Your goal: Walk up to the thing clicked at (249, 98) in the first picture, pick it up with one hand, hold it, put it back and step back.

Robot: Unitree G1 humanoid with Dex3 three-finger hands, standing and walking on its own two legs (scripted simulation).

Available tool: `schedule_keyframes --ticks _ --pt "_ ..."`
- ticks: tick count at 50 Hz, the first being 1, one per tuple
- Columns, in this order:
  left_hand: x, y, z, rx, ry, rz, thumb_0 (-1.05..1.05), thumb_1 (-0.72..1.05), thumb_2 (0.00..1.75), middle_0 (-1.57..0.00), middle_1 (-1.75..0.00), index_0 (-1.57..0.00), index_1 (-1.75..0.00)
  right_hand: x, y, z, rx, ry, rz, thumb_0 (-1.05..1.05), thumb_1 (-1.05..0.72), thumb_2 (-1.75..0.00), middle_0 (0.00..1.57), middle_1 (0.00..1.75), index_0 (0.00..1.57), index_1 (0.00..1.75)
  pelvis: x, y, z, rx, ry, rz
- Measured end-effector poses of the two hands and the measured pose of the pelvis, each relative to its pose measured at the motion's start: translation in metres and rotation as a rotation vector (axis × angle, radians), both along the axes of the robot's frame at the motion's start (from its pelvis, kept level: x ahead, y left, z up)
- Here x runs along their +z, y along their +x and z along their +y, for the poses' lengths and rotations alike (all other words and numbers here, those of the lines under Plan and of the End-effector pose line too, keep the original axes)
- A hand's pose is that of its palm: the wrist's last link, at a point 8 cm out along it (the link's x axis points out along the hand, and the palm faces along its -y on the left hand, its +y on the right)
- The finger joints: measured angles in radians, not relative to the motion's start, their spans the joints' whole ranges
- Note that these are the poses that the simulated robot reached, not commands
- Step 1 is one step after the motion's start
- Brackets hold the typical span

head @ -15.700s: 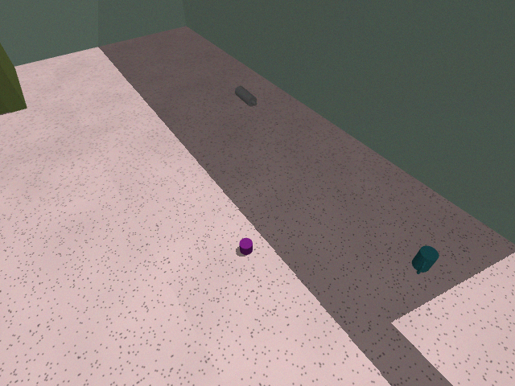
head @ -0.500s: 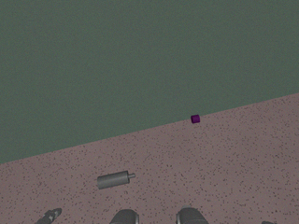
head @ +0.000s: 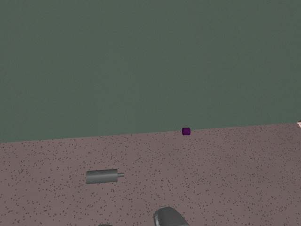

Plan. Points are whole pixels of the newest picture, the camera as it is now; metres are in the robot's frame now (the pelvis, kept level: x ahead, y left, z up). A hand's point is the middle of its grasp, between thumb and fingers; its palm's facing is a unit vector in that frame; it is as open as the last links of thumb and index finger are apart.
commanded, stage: walk up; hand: left
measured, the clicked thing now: (105, 176) +0.51 +0.20 -0.70
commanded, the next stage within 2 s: stand in 0.26 s
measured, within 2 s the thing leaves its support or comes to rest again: neither
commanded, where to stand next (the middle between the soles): +0.11 -0.03 m, yaw +0 degrees
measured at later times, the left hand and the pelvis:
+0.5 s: hand out of the picture +0.07 +0.17 -0.10, palm faces -0.04 -0.89 -0.46, open 7.4 cm; pelvis +0.02 -0.10 +0.02, yaw -2 degrees
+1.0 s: hand out of the picture +0.16 +0.14 -0.11, palm faces -0.08 -0.94 -0.32, open 7.4 cm; pelvis +0.03 -0.10 +0.04, yaw -3 degrees
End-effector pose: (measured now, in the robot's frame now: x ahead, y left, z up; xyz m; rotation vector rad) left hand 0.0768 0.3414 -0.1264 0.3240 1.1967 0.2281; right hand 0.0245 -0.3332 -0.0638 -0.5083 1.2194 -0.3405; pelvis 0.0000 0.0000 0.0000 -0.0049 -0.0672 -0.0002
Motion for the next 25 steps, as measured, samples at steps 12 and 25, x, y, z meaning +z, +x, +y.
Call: schedule_keyframes --ticks 12,25 --pt "0.015 -0.036 -0.070 -0.032 -0.026 0.077 0.01 0.91 0.90 -0.21 -0.30 -0.21 -0.30 0.018 -0.008 -0.100 -0.008 -0.033 -0.040 0.00 -0.90 -0.90 0.21 0.30 0.21 0.30 0.006 0.011 -0.062 -0.052 -0.016 -0.007" --pt "0.067 -0.009 -0.128 -0.047 0.100 -0.010 0.01 0.90 0.90 -0.21 -0.30 -0.21 -0.30 -0.047 0.074 -0.058 0.021 0.306 -0.130 0.01 -0.91 -0.90 0.21 0.30 0.21 0.30 0.021 0.022 -0.101 -0.037 0.019 -0.001"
